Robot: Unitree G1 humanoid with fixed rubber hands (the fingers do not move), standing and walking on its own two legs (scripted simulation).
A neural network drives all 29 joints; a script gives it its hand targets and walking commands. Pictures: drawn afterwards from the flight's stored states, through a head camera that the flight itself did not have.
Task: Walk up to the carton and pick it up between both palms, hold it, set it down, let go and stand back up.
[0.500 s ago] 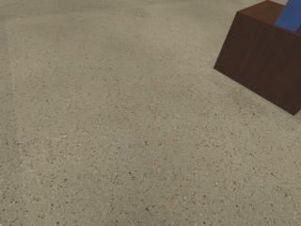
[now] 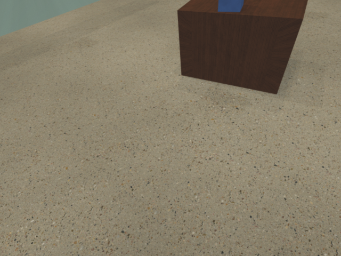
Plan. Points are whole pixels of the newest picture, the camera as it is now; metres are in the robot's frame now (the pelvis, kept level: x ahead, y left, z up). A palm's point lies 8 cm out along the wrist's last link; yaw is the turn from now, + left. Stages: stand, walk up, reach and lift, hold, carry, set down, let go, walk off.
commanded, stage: walk up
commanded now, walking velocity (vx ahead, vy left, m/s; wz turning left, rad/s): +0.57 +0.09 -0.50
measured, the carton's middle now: out of the picture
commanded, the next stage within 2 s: none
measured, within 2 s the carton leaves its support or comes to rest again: neither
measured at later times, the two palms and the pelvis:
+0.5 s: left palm (103, 226) +0.27 +0.24 -0.16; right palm (248, 173) +0.41 -0.23 -0.14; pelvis +0.31 +0.01 -0.02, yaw -12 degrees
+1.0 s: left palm (162, 113) +0.72 +0.06 -0.13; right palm (269, 160) +0.47 -0.32 -0.16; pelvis +0.57 -0.11 -0.01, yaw -16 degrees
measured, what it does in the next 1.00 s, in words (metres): walks ahead, turning right: left foot, then right foot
